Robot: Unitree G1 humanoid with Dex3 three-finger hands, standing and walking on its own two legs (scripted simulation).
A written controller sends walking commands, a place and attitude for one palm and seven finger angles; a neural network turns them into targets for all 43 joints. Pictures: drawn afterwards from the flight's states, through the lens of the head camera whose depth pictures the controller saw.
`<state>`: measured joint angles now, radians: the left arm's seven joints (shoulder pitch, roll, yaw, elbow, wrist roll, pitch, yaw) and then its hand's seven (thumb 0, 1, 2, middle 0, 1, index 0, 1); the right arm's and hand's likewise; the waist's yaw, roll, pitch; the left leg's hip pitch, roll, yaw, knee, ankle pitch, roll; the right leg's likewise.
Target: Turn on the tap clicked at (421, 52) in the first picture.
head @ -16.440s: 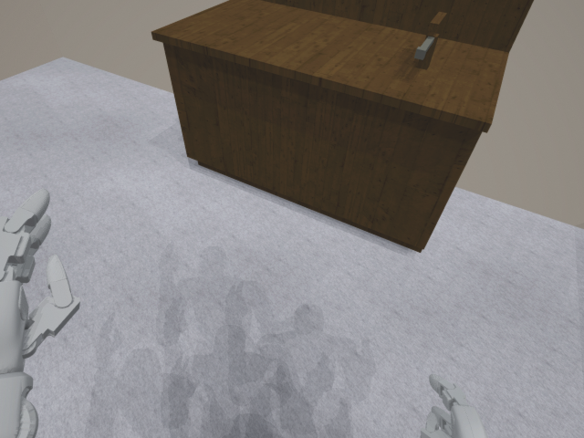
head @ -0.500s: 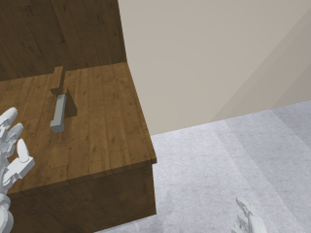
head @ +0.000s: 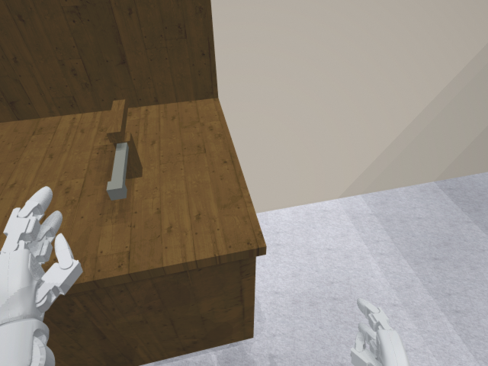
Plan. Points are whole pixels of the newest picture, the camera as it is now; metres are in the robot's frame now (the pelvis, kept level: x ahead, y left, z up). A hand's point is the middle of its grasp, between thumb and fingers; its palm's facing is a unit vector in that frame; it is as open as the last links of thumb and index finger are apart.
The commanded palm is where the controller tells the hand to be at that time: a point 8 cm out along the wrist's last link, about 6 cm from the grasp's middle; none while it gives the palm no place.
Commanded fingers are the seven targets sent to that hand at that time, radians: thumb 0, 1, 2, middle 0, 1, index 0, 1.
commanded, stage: turn the palm inward beside the body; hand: left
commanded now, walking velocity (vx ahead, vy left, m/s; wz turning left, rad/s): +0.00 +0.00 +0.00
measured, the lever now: (117, 189) +0.39 +0.30 +0.08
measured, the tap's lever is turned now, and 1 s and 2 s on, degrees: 0 0 0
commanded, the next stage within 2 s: reach beside the lever's end, fingers flat in 0.96 s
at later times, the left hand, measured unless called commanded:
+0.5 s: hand (77, 287) +0.17 +0.24 +0.13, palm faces +0.50 -0.86 -0.11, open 7.4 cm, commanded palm +0.12 +0.27 +0.15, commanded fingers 0.00 0.90 0.90 -0.20 -0.30 -0.20 -0.30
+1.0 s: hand (92, 281) +0.18 +0.22 +0.14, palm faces +0.51 -0.85 -0.11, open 7.4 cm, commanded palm +0.13 +0.26 +0.15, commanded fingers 0.00 0.90 0.90 -0.20 -0.30 -0.20 -0.30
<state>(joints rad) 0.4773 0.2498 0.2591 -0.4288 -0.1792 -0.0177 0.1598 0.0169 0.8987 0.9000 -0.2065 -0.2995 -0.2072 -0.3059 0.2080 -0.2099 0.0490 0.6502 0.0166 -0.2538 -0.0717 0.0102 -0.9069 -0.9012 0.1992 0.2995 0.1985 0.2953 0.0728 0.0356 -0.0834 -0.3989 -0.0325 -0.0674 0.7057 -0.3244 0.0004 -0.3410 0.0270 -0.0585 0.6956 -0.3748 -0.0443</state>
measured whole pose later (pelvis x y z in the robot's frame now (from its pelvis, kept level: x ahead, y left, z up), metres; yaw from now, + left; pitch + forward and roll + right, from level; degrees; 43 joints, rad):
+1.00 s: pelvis +0.00 -0.01 +0.00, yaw +1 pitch +1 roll +0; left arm 0.55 0.19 0.20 -0.50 -0.22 0.06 0.22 0.02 0.90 0.90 -0.20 -0.30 -0.20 -0.31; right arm 0.22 -0.24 0.05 0.65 0.02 -0.27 -0.07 0.01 -0.91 -0.90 0.20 0.30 0.20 0.30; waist 0.07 0.05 -0.09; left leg -0.39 -0.02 -0.09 0.71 -0.33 -0.02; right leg -0.33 0.04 -0.08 0.70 -0.38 -0.06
